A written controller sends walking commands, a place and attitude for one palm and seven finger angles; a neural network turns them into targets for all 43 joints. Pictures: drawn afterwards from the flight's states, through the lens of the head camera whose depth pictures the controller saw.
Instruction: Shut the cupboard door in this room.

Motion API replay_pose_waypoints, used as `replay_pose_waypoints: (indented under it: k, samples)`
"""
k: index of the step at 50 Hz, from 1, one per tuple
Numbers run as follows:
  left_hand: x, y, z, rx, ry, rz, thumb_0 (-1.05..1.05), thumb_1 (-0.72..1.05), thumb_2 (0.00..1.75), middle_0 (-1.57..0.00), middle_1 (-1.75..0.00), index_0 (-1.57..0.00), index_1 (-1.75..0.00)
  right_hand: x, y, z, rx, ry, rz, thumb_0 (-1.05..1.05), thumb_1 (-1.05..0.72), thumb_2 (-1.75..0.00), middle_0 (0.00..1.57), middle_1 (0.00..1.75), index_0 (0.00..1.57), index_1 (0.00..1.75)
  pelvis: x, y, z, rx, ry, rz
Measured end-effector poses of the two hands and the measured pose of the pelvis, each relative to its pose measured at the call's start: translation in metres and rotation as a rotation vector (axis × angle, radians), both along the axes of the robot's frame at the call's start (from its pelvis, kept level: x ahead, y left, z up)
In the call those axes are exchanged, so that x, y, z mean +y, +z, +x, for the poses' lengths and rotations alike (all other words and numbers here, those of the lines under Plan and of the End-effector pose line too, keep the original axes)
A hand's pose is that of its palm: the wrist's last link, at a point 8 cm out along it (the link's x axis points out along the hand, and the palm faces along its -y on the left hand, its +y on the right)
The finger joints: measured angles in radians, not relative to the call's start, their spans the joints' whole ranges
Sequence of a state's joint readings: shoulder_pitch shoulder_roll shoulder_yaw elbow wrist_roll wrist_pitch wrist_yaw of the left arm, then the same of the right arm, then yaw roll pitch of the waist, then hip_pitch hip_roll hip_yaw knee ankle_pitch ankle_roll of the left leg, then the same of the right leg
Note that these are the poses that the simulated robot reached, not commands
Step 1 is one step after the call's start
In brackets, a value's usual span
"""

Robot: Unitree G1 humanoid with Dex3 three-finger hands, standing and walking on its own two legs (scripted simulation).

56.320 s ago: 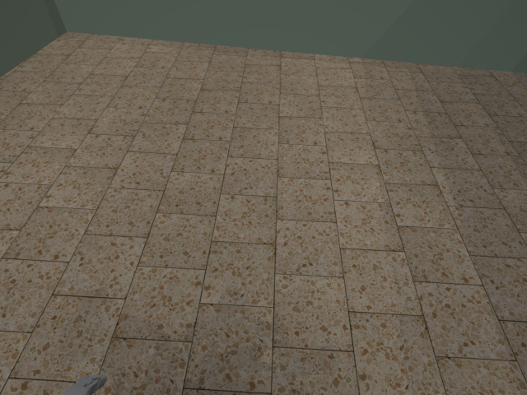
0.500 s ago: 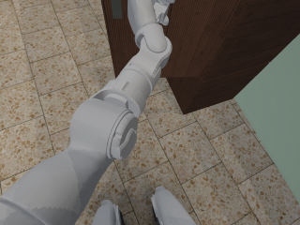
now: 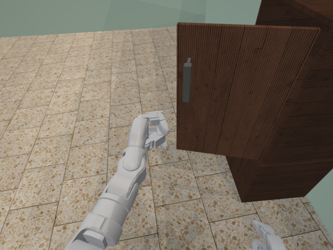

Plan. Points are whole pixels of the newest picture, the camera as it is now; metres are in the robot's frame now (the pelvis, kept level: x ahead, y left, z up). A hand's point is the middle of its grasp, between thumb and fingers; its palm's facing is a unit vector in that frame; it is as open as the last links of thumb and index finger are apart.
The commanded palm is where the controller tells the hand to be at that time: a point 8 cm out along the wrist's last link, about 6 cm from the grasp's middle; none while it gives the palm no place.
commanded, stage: draw the hand back to the body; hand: left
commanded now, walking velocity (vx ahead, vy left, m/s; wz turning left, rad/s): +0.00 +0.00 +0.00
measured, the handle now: (187, 80) +0.62 -0.06 +0.10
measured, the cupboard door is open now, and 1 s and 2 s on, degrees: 74 74 74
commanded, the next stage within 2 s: step back with the hand held close in 1.00 s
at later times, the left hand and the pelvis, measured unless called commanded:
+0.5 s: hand (40, 183) +0.21 +0.23 +0.16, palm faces +0.31 -0.89 -0.34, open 5.2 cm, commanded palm +0.16 +0.28 +0.18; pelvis -0.01 +0.01 +0.02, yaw +1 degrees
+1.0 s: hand out of the picture +0.19 +0.28 +0.18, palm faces +0.47 -0.79 -0.40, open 7.4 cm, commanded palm +0.13 +0.32 +0.19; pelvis +0.00 +0.02 +0.02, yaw +1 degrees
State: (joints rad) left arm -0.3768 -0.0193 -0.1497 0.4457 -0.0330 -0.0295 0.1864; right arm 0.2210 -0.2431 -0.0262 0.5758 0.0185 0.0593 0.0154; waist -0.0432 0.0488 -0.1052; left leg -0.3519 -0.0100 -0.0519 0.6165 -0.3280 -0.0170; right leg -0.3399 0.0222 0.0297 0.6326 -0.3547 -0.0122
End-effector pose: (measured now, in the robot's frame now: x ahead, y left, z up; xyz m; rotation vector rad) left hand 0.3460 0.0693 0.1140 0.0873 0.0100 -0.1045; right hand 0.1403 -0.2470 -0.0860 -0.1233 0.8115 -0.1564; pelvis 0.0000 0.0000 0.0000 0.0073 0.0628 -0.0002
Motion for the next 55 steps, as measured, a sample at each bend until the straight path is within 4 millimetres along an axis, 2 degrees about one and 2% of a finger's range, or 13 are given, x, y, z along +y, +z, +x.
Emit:
replay_pose_waypoints:
  k: [3, 8, 12, 16, 19, 22, 27, 33, 37, 43, 48, 52, 55]
  samples:
    - [0.026, 0.004, -0.023, -0.052, -0.021, 0.034, 0.02, 0.89, 0.90, -1.18, -1.36, -1.17, -1.36, 0.012, 0.018, 0.024, -0.093, 0.005, 0.007, 0.01, -0.91, -0.90, 0.19, 0.30, 0.19, 0.29, -0.001, 0.004, -0.002, -0.032, -0.007, 0.009]
    - [0.081, 0.038, -0.060, -0.198, 0.054, 0.092, 0.02, 0.89, 0.90, -1.06, -1.23, -1.06, -1.24, 0.038, 0.032, 0.045, -0.155, 0.076, 0.027, 0.01, -0.91, -0.90, 0.20, 0.30, 0.19, 0.29, -0.001, 0.009, -0.005, -0.072, 0.004, 0.004]
    - [0.113, 0.056, -0.091, -0.257, 0.133, 0.115, 0.02, 0.89, 0.90, -0.96, -1.12, -0.96, -1.12, 0.057, 0.030, 0.049, -0.141, 0.145, 0.045, 0.01, -0.91, -0.90, 0.20, 0.30, 0.20, 0.29, 0.002, 0.012, -0.007, -0.092, 0.017, -0.001]
    - [0.132, 0.050, -0.118, -0.218, 0.188, 0.128, 0.02, 0.89, 0.90, -0.85, -1.00, -0.85, -1.01, 0.069, 0.024, 0.043, -0.104, 0.176, 0.053, 0.01, -0.91, -0.90, 0.20, 0.30, 0.20, 0.29, 0.006, 0.014, -0.008, -0.104, 0.022, -0.002]
    - [0.149, 0.041, -0.136, -0.166, 0.234, 0.155, 0.02, 0.89, 0.90, -0.77, -0.92, -0.77, -0.92, 0.072, 0.019, 0.035, -0.078, 0.171, 0.045, 0.01, -0.91, -0.90, 0.20, 0.30, 0.20, 0.30, 0.008, 0.014, -0.008, -0.109, 0.021, -0.002]
    - [0.175, 0.042, -0.152, -0.146, 0.304, 0.209, 0.02, 0.89, 0.90, -0.69, -0.83, -0.69, -0.83, 0.070, 0.016, 0.028, -0.063, 0.157, 0.029, 0.01, -0.91, -0.90, 0.20, 0.30, 0.20, 0.30, 0.010, 0.015, -0.008, -0.113, 0.020, -0.004]
    - [0.221, 0.068, -0.182, -0.193, 0.459, 0.327, 0.02, 0.89, 0.90, -0.56, -0.68, -0.55, -0.68, 0.064, 0.013, 0.023, -0.072, 0.136, 0.009, 0.01, -0.91, -0.90, 0.20, 0.30, 0.20, 0.30, 0.014, 0.015, -0.005, -0.118, 0.019, -0.009]
    - [0.259, 0.090, -0.219, -0.218, 0.599, 0.438, 0.02, 0.89, 0.90, -0.39, -0.50, -0.39, -0.50, 0.057, 0.014, 0.025, -0.099, 0.116, -0.006, 0.01, -0.91, -0.90, 0.20, 0.30, 0.20, 0.30, 0.019, 0.016, -0.004, -0.117, 0.018, -0.008]
    - [0.269, 0.079, -0.229, -0.178, 0.660, 0.419, 0.02, 0.89, 0.90, -0.30, -0.40, -0.30, -0.40, 0.055, 0.015, 0.028, -0.110, 0.126, -0.027, 0.01, -0.91, -0.90, 0.20, 0.30, 0.20, 0.29, 0.021, 0.016, -0.007, -0.117, 0.027, -0.007]
    - [0.257, 0.058, -0.215, -0.148, 0.633, 0.334, 0.02, 0.89, 0.90, -0.24, -0.33, -0.23, -0.33, 0.055, 0.021, 0.032, -0.131, 0.141, -0.058, 0.01, -0.91, -0.90, 0.20, 0.30, 0.20, 0.29, 0.021, 0.016, -0.009, -0.112, 0.033, -0.003]
    - [0.247, 0.071, -0.205, -0.211, 0.564, 0.360, 0.02, 0.89, 0.90, -0.22, -0.31, -0.22, -0.31, 0.057, 0.029, 0.036, -0.180, 0.131, -0.053, 0.01, -0.91, -0.90, 0.20, 0.30, 0.20, 0.30, 0.020, 0.016, -0.004, -0.115, 0.024, -0.005]
    - [0.250, 0.085, -0.203, -0.246, 0.559, 0.399, 0.02, 0.88, 0.90, -0.22, -0.31, -0.21, -0.31, 0.060, 0.029, 0.039, -0.193, 0.124, -0.030, 0.01, -0.91, -0.90, 0.20, 0.30, 0.20, 0.30, 0.019, 0.016, -0.002, -0.117, 0.017, -0.007]
    - [0.254, 0.085, -0.202, -0.232, 0.574, 0.406, 0.02, 0.88, 0.90, -0.22, -0.30, -0.21, -0.30, 0.061, 0.026, 0.038, -0.177, 0.123, -0.017, 0.01, -0.91, -0.90, 0.20, 0.30, 0.20, 0.30, 0.019, 0.017, -0.001, -0.113, 0.014, -0.007]
